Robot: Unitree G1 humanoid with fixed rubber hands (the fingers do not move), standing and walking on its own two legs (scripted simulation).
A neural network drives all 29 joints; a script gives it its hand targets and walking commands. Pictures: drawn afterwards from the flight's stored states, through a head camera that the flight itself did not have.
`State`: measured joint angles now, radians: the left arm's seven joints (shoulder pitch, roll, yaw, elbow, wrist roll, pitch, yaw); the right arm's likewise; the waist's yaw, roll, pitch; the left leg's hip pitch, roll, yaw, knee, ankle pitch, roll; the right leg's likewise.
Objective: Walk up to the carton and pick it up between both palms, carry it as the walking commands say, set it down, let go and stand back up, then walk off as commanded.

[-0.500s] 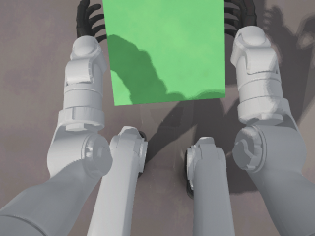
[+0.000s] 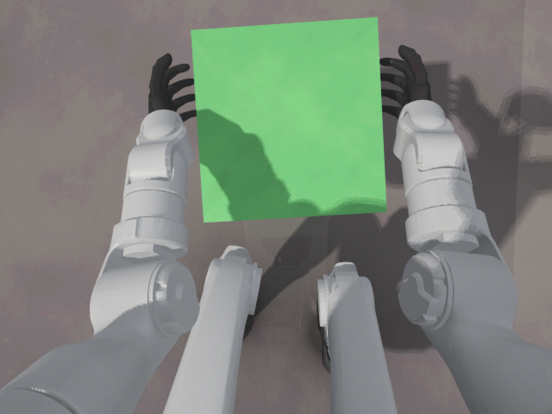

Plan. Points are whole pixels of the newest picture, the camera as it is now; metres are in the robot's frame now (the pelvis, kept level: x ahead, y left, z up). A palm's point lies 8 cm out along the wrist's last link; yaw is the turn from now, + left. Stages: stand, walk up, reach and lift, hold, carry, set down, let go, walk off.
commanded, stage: reach and lift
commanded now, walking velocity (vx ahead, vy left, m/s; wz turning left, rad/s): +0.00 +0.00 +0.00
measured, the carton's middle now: (287, 134) +0.50 +0.04 -0.16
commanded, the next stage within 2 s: none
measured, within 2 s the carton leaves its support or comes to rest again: neither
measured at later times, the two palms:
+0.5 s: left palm (143, 107) +0.45 +0.19 +0.01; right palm (436, 97) +0.50 -0.13 +0.01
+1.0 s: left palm (103, 93) +0.43 +0.20 +0.09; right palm (476, 79) +0.48 -0.13 +0.08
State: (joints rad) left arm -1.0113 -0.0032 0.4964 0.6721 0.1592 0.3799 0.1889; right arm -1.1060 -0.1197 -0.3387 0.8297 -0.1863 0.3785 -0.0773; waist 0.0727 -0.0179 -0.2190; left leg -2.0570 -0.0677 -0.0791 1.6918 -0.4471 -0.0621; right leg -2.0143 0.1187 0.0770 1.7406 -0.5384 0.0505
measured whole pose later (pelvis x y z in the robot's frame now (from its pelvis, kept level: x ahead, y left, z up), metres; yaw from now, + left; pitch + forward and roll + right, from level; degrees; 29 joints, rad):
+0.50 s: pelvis +0.01 +0.00 +0.06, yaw +0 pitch +43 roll +0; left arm -0.88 -0.04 0.48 0.67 0.16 0.37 0.22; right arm -0.97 -0.06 -0.33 0.82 -0.19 0.36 -0.12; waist 0.08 -0.02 -0.27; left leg -1.82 -0.06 -0.09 1.51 -0.44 -0.06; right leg -1.78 0.13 0.09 1.55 -0.52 0.04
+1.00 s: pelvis +0.03 +0.00 +0.13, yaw +0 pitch +38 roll +0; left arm -0.73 -0.08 0.47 0.63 0.18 0.35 0.19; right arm -0.81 -0.02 -0.35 0.80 -0.21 0.34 -0.09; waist 0.09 -0.03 -0.29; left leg -1.52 -0.06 -0.10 1.26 -0.39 -0.06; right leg -1.49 0.12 0.11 1.30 -0.46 0.03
